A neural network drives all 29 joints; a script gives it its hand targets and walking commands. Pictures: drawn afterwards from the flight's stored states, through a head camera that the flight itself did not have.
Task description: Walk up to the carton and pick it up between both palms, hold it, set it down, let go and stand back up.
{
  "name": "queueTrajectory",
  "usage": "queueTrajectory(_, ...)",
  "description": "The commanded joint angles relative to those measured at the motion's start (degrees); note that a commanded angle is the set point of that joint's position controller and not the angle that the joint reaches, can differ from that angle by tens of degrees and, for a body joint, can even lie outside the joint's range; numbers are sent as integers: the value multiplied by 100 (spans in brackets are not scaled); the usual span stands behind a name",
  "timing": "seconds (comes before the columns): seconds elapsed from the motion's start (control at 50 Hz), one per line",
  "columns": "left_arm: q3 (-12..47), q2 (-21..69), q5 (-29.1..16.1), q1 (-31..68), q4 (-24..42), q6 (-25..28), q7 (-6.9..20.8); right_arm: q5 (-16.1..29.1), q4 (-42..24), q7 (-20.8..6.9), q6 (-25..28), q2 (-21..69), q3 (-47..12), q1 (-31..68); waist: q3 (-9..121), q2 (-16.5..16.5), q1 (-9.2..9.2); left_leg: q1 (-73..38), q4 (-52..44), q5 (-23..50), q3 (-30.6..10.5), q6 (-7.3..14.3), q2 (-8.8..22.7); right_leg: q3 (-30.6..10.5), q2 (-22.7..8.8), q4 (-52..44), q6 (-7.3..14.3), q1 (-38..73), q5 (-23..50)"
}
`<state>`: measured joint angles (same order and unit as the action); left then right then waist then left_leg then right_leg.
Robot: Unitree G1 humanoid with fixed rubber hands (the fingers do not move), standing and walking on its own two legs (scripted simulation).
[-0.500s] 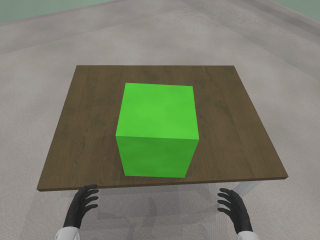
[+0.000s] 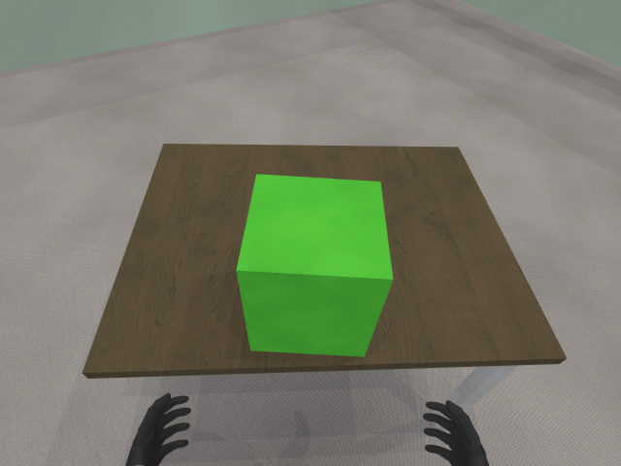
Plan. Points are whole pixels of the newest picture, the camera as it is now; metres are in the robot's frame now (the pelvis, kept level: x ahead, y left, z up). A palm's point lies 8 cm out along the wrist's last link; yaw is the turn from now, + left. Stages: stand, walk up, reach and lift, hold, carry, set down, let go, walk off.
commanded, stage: set down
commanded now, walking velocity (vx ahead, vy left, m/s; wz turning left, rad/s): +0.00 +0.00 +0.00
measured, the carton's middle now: (312, 269) +0.44 +0.01 -0.06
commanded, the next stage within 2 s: let go in 1.64 s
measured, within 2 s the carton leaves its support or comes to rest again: neither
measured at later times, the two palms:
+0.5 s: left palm (154, 459) +0.16 +0.22 -0.10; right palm (475, 463) +0.15 -0.21 -0.09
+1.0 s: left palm (157, 458) +0.16 +0.21 -0.09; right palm out of the picture +0.14 -0.23 -0.09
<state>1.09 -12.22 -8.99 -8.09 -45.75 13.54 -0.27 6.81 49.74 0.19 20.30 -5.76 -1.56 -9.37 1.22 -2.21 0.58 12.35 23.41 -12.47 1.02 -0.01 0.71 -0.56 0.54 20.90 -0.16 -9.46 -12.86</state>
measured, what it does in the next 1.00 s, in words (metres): stands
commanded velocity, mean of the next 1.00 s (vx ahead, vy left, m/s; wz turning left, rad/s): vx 0.00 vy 0.00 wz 0.00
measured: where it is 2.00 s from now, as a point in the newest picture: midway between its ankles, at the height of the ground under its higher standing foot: outside the picture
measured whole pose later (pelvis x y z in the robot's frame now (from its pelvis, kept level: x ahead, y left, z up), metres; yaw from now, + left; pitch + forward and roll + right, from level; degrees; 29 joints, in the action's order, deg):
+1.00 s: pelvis -0.01 -0.01 +0.00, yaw -1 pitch -1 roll +0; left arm -2.1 -11.3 1.8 -5.5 -30.9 -21.5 1.0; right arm 0.1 48.7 0.3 1.5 -6.6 3.7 -3.4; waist -0.7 -2.1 -0.1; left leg 10.6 22.3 -11.1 2.1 -0.8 1.9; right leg -1.0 1.5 20.9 0.7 -8.6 -11.6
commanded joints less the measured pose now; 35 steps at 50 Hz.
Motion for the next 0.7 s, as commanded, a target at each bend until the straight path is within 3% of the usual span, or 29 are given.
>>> queueTrajectory(0.0,-90,-250,273,566,-38,-458,66,-177,273,87,-274,-338,92,400,248,394,-171,-305,-370,1015,142,-451,54,59,-97,-426,162,-50,376)
queueTrajectory(0.02,-347,-664,-74,239,1763,0,14,-2,-2038,133,180,-662,391,297,712,208,70,-173,-111,1315,259,-208,-130,8,97,-191,3,146,973)
queueTrajectory(0.04,-42,-163,302,703,-74,-481,34,-127,404,61,-250,-348,1,378,375,342,-165,-385,-373,1210,167,-449,86,112,-129,-387,150,70,528)
queueTrajectory(0.06,-309,-482,150,136,1266,-271,68,-53,-1303,106,-3,-572,310,251,573,294,-28,-403,-179,1421,191,-302,-67,32,61,-272,80,45,854)
queueTrajectory(0.08,-210,-304,203,400,749,-381,84,-86,-585,112,-112,-372,108,283,497,244,-64,-402,-236,1401,165,-368,-25,50,-10,-337,104,61,860)
queueTrajectory(0.1,-298,-257,402,307,410,-624,139,-124,-313,139,-272,-341,87,246,327,318,-66,-520,-275,1223,131,-399,9,41,-88,-420,134,52,662)
queueTrajectory(0.12,-396,-498,179,279,1512,-369,82,-24,-1543,156,-24,-549,292,379,582,188,68,-448,-187,1319,181,-279,-66,75,94,-281,63,135,827)
queueTrajectory(0.14,-239,-80,610,780,-336,-1083,152,-239,686,135,-637,-149,-7,602,83,383,-134,-616,-428,934,60,-504,133,114,-148,-572,191,-185,135)
queueTrajectory(0.16,-527,-513,324,319,1633,-771,102,-97,-1732,167,-308,-575,394,448,459,249,75,-431,-188,1184,209,-274,-93,107,117,-304,57,-41,691)
queueTrajectory(0.18,-353,-282,524,718,838,-1079,102,-183,-459,170,-558,-357,187,635,444,296,-43,-534,-345,1107,141,-356,49,106,-4,-442,130,-27,518)
queueTrajectory(0.2,-472,-499,418,426,1667,-1023,81,-165,-1460,205,-445,-592,378,464,653,316,-8,-561,-237,1331,207,-302,-35,100,66,-347,98,96,809)
queueTrajectory(0.22,-391,-397,605,465,1162,-1269,118,-238,-677,203,-629,-462,284,403,497,386,-70,-605,-274,1413,168,-348,29,119,44,-395,119,-65,804)
queueTrajectory(0.24,-456,-448,535,275,1651,-1286,126,-193,-1271,220,-608,-480,371,322,652,370,-35,-860,-195,1677,203,-346,-10,70,68,-401,97,-60,981)
queueTrajectory(0.28,-434,-310,725,256,1301,-1719,211,-249,-768,237,-888,-350,263,318,322,478,-72,-865,-229,1622,118,-389,19,60,36,-519,158,-221,805)
queueTrajectory(0.3,-488,-375,675,242,1831,-1746,192,-190,-1317,248,-859,-432,319,308,456,433,30,-841,-189,1720,152,-337,-1,77,86,-501,127,-150,883)
queueTrajectory(0.32,-476,-281,807,368,1498,-2006,216,-233,-951,264,-1017,-381,272,468,317,447,-26,-790,-233,1522,130,-365,22,42,0,-575,174,-148,772)
queueTrajectory(0.34,-526,-330,795,306,1659,-2175,212,-231,-1083,269,-1132,-391,312,453,290,444,42,-728,-261,1501,146,-336,26,46,45,-544,166,-123,744)
queueTrajectory(0.38,-518,-250,900,443,1578,-2541,232,-291,-835,287,-1409,-239,286,527,302,335,-52,-846,-304,1326,110,-324,57,30,-3,-638,170,-174,621)
queueTrajectory(0.4,-554,-304,824,455,2080,-2435,165,-274,-1476,288,-1340,-356,370,502,354,297,50,-790,-257,1496,129,-264,14,20,36,-567,112,-101,791)
queueTrajectory(0.42,-515,-205,1009,632,1426,-2739,219,-358,-662,278,-1563,-229,323,684,251,381,-51,-885,-312,1325,97,-320,92,43,-42,-645,185,-295,594)
queueTrajectory(0.44,-535,-254,895,460,1977,-2592,172,-341,-1344,281,-1453,-376,425,515,371,326,34,-875,-219,1583,119,-248,40,19,1,-573,138,-212,840)
queueTrajectory(0.46,-520,-180,1043,662,1413,-2803,219,-444,-689,275,-1587,-249,314,681,324,283,-64,-932,-244,1457,86,-292,94,30,-50,-611,175,-291,755)
queueTrajectory(0.48,-570,-255,893,577,1960,-2626,194,-361,-1335,295,-1440,-377,396,579,568,271,-16,-882,-146,1741,128,-222,19,9,-17,-513,112,-84,1144)
queueTrajectory(0.5,-586,-252,1045,705,1409,-2778,261,-486,-738,327,-1540,-279,328,673,526,228,-101,-865,-165,1631,116,-243,63,-11,-61,-525,126,-84,1186)
queueTrajectory(0.52,-672,-340,1020,576,1884,-2724,264,-452,-1167,354,-1478,-421,452,604,737,289,-14,-947,-113,1843,153,-213,24,-33,-8,-431,99,87,1411)
queueTrajectory(0.58,-659,-333,1193,766,1719,-3062,308,-505,-681,369,-1679,-328,415,754,487,328,-36,-901,-193,1607,146,-251,59,9,-16,-504,106,-60,1177)
queueTrajectory(0.68,-601,-284,1064,855,2002,-3196,220,-543,-1037,310,-1741,-363,485,860,684,195,-36,-857,-148,1544,157,-202,68,-27,-34,-433,75,9,1199)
